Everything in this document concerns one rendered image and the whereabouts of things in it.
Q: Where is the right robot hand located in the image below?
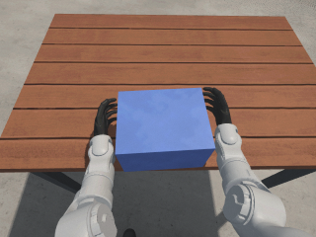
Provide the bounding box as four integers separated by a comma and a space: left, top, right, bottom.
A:
202, 87, 232, 125

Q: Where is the table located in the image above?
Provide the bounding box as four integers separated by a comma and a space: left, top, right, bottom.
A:
0, 14, 316, 195

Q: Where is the left robot forearm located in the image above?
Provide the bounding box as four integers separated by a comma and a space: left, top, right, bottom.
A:
54, 134, 116, 237

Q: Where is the right robot upper arm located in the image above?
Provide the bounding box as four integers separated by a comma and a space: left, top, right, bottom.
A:
222, 183, 314, 237

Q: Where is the left robot hand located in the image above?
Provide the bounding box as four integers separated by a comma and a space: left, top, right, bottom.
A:
94, 98, 118, 137

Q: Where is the left robot upper arm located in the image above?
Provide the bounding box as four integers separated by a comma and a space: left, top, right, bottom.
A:
55, 202, 118, 237

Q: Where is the carton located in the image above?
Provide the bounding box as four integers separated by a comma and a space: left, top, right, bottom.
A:
115, 87, 215, 172

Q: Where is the right robot forearm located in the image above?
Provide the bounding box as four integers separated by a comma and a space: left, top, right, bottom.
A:
214, 123, 272, 196

